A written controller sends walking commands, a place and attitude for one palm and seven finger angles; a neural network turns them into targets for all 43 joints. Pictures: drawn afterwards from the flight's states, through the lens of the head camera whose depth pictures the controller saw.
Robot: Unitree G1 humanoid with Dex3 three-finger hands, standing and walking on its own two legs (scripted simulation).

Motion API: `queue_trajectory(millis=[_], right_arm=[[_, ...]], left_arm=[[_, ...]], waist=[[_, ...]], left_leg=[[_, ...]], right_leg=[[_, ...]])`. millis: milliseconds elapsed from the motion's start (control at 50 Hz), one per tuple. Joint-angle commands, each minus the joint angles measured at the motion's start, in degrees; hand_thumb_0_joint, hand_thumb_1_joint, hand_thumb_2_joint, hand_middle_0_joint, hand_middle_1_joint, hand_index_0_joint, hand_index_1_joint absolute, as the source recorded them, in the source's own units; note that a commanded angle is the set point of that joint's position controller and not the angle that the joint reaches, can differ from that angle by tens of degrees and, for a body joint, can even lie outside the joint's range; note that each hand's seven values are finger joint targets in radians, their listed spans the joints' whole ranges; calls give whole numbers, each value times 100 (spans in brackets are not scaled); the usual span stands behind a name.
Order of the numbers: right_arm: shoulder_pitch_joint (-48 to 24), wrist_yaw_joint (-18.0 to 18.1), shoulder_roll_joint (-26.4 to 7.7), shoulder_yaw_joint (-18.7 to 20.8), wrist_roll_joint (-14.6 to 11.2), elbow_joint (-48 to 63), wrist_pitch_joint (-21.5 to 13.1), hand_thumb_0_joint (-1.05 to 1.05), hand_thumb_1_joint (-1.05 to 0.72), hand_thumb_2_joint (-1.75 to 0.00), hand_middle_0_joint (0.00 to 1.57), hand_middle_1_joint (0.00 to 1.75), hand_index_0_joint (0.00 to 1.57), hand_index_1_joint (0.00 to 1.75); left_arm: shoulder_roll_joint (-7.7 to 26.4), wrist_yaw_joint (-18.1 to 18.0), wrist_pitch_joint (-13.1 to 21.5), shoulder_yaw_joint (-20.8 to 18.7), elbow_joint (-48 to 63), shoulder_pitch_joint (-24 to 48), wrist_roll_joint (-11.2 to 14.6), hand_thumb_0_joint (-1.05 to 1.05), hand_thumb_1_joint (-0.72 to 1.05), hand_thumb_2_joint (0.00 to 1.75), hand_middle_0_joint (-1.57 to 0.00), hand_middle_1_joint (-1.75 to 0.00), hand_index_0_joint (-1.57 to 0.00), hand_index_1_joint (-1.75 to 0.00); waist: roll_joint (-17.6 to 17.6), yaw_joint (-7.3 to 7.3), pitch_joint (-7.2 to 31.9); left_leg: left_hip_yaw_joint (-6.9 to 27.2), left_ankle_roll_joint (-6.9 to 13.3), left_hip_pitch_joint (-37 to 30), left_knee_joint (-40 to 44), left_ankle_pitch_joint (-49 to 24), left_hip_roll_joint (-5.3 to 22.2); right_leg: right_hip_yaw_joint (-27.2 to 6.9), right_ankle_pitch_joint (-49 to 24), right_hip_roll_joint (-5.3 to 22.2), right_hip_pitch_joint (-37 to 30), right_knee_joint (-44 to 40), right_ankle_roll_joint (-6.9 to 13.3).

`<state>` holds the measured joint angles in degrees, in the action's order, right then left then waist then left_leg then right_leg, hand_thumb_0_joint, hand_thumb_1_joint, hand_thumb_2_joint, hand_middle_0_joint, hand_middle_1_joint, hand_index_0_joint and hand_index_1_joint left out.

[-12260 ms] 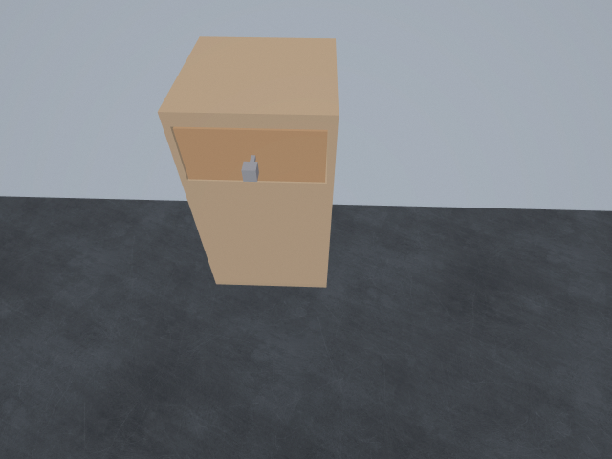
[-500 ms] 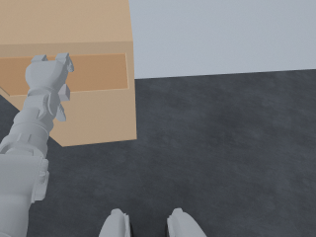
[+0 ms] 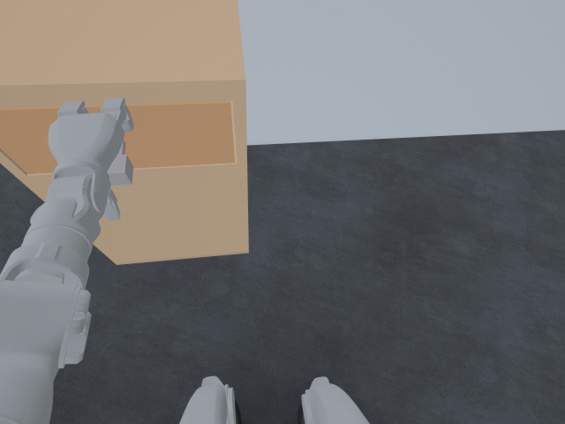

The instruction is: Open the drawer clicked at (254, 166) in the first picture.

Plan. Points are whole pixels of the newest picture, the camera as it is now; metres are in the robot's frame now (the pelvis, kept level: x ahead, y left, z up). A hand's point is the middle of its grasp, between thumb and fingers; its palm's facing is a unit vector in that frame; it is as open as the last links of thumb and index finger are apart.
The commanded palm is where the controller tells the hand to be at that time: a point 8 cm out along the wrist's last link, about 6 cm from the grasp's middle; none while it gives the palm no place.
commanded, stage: re-aim the fingers above the handle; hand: left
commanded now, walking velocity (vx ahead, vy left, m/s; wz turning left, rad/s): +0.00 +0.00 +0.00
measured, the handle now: (119, 160) +0.55 +0.24 -0.06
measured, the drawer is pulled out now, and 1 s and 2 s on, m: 0.00 0.00 0.00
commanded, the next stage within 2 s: lower the fingers behind the handle in 0.38 s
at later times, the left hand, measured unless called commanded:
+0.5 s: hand (106, 164) +0.50 +0.23 +0.00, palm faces -0.08 -0.02 -1.00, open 13.8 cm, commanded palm +0.49 +0.22 +0.05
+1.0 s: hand (114, 176) +0.50 +0.23 -0.04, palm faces -0.08 -0.01 -1.00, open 13.8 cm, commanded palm +0.50 +0.21 +0.02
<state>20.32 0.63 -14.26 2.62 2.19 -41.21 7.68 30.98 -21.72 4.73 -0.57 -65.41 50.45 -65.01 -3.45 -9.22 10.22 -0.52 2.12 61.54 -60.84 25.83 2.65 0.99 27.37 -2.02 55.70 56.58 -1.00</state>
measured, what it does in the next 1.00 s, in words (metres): stands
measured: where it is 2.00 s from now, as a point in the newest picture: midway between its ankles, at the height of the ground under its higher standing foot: outside the picture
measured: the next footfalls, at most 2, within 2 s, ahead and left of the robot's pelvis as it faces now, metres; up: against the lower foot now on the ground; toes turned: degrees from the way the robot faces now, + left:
none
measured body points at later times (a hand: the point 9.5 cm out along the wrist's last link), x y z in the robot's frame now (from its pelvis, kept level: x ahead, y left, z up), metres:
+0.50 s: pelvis +0.00 -0.01 +0.00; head +0.13 +0.01 +0.43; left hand +0.49 +0.23 +0.06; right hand -0.01 -0.28 -0.12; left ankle +0.01 +0.09 -0.66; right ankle -0.02 -0.14 -0.66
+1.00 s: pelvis -0.01 -0.01 -0.02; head +0.14 +0.01 +0.40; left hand +0.50 +0.23 +0.02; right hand -0.02 -0.28 -0.14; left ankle +0.01 +0.09 -0.66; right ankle -0.02 -0.14 -0.66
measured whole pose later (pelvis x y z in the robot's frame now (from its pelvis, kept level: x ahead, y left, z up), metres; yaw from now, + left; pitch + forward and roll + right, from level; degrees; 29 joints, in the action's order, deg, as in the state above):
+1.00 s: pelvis -0.01 -0.01 -0.02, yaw +0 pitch +29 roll -4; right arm 19.3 0.6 -13.9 2.0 2.6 -41.6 6.7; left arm 31.7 -23.2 3.5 -1.5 -67.4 51.3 -66.1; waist -3.6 -9.8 10.5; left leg -0.2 1.7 67.8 -65.8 27.1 3.0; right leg 1.2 29.1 -2.4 62.4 62.5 -0.5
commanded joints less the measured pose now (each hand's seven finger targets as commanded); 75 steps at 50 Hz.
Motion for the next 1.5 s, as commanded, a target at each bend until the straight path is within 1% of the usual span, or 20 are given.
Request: queue_trajectory(millis=[0, 140, 200, 300, 340, 360, 380, 420, 600, 780, 820, 860, 920, 1040, 1180, 1220, 1340, 1360, 1440, 1480], right_arm=[[1072, 69, -1050, 354, 37, 175, 4, 0, -90, -90, 20, 30, 20, 30], [1017, 119, -1022, 345, 1, 203, 2, 0, -90, -90, 20, 30, 20, 30], [975, 126, -1005, 352, 2, 188, -20, 0, -90, -90, 20, 30, 20, 30], [969, 108, -998, 353, 12, 183, -44, 0, -90, -90, 20, 30, 20, 30], [993, 122, -1003, 348, -6, 170, -56, 0, -90, -90, 20, 30, 20, 30], [981, 116, -1036, 328, 6, 152, -46, 0, -90, -90, 20, 30, 20, 30], [983, 136, -1048, 316, -9, 174, -45, 0, -90, -90, 20, 30, 20, 30], [988, 135, -1016, 325, 6, 174, -70, 0, -90, -90, 20, 30, 20, 30], [995, 155, -1025, 325, 17, 162, -100, 0, -90, -90, 20, 30, 20, 30], [1032, 106, -1049, 347, 91, 125, -134, 0, -90, -90, 20, 30, 20, 30], [1028, 76, -1020, 352, 99, 88, -139, 0, -90, -90, 20, 30, 20, 30], [1018, 88, -1083, 307, 89, 77, -109, 0, -90, -90, 20, 30, 20, 30], [1023, 91, -1039, 327, 91, 81, -137, 0, -90, -90, 20, 30, 20, 30], [1022, 147, -1042, 271, 70, 88, -191, 0, -90, -90, 20, 30, 20, 30], [1014, 86, -1037, 277, 121, 133, -193, 0, -90, -90, 20, 30, 20, 30], [1030, 58, -1030, 273, 125, 124, -189, 0, -90, -90, 20, 30, 20, 30], [995, 80, -1058, 276, 108, 135, -202, 0, -90, -90, 20, 30, 20, 30], [975, 77, -1068, 268, 122, 133, -207, 0, -90, -90, 20, 30, 20, 30], [945, 82, -1050, 264, 105, 111, -245, 0, -90, -90, 20, 30, 20, 30], [961, 100, -1065, 252, 121, 95, -262, 0, -90, -90, 20, 30, 20, 30]], left_arm=[[1369, -225, -205, -260, 1086, 2426, 82, 0, -50, 30, -30, -120, -30, -120], [1449, -95, -49, -350, 1251, 2242, 116, 0, -50, 30, -30, -120, -30, -120], [1206, -146, -27, -160, 1169, 2289, 107, 0, -50, 30, -30, -120, -30, -120], [1196, -214, -57, -172, 1070, 2277, 119, 0, -50, 30, -30, -120, -30, -120], [1274, -221, -62, -176, 1049, 2483, 91, 0, -50, 30, -30, -120, -30, -120], [1387, -194, -122, -272, 858, 2289, 125, 0, -50, 30, -30, -120, -30, -120], [1560, -202, -106, -322, 979, 2516, 79, 0, -50, 30, -30, -120, -30, -120], [1467, -174, -68, -270, 1096, 2552, 94, 0, -50, 30, -30, -120, -30, -120], [1373, -138, 28, -199, 812, 2372, 8, 0, -50, 30, -30, -120, -30, -120], [1686, -399, 60, -522, 1147, 2492, -62, 0, -50, 30, -30, -120, -30, -120], [1409, -412, -29, -360, 1010, 2469, -29, 0, -50, 30, -30, -120, -30, -120], [1687, -420, -142, -498, 802, 2380, -26, 0, -50, 30, -30, -120, -30, -120], [1474, -389, -153, -326, 995, 2648, -44, 0, -50, 30, -30, -120, -30, -120], [1554, -278, -56, -252, 875, 2825, -74, 0, -50, 30, -30, -120, -30, -120], [1608, -349, -5, -447, 892, 2439, -103, 0, -50, 30, -30, -120, -30, -120], [1451, -375, -76, -358, 825, 2440, -84, 0, -50, 30, -30, -120, -30, -120], [1711, -450, -90, -473, 1074, 2709, -119, 0, -50, 30, -30, -120, -30, -120], [1771, -437, -89, -535, 1045, 2566, -99, 0, -50, 30, -30, -120, -30, -120], [1571, -440, -65, -352, 976, 2703, -113, 0, -50, 30, -30, -120, -30, -120], [1696, -440, -61, -413, 973, 2720, -137, 0, -50, 30, -30, -120, -30, -120]], waist=[[-600, -59, 2834], [-496, -16, 2738], [-503, -86, 2437], [-493, -76, 2490], [-444, -143, 2554], [-352, -76, 2424], [-385, -117, 2477], [-513, -97, 2680], [-425, -144, 2491], [-680, -64, 3193], [-670, -132, 3019], [-491, -100, 2823], [-652, -194, 3067], [-659, -286, 2894], [-736, -120, 3106], [-689, -154, 3063], [-682, -194, 3282], [-752, -125, 3265], [-726, -262, 3095], [-755, -243, 3149]], left_leg=[[197, -14, -3132, 498, -2917, -145], [201, 2, -3135, 593, -2809, -143], [164, 13, -2972, 609, -2525, -161], [147, 8, -2956, 591, -2519, -173], [158, 25, -2890, 577, -2484, -171], [135, 29, -2760, 584, -2353, -189], [137, 36, -2722, 589, -2336, -183], [123, 39, -2815, 545, -2480, -195], [131, 41, -2502, 353, -2346, -179], [224, 7, -2654, 27, -2775, -134], [229, 3, -2592, 3, -2735, -128], [214, 16, -2353, 9, -2512, -133], [220, 25, -2495, -59, -2589, -127], [289, 32, -2217, -165, -2294, -116], [297, 10, -2151, -382, -2493, -90], [319, 11, -2085, -402, -2506, -91], [310, 35, -1967, -534, -2323, -87], [302, 27, -1935, -558, -2291, -96], [343, 32, -1826, -617, -2080, -73], [361, 28, -1785, -654, -2085, -72]], right_leg=[[204, -2148, -299, -597, -642, 292], [184, -2124, -287, -699, -720, 281], [174, -1916, -276, -568, -779, 286], [167, -1935, -275, -595, -766, 286], [144, -1963, -265, -589, -741, 266], [149, -1905, -267, -659, -751, 279], [124, -1919, -258, -653, -739, 266], [114, -2064, -257, -730, -702, 281], [122, -1917, -254, -389, -540, 275], [148, -2107, -264, -169, -178, 278], [177, -2051, -261, -67, -173, 279], [178, -1960, -261, -112, -163, 272], [168, -2009, -257, -21, -127, 271], [185, -1692, -245, 322, -2, 270], [217, -1774, -259, 439, 241, 291], [234, -1788, -260, 468, 293, 295], [200, -1720, -251, 506, 387, 269], [202, -1694, -248, 509, 403, 285], [219, -1460, -250, 811, 441, 272], [227, -1457, -252, 847, 513, 283]])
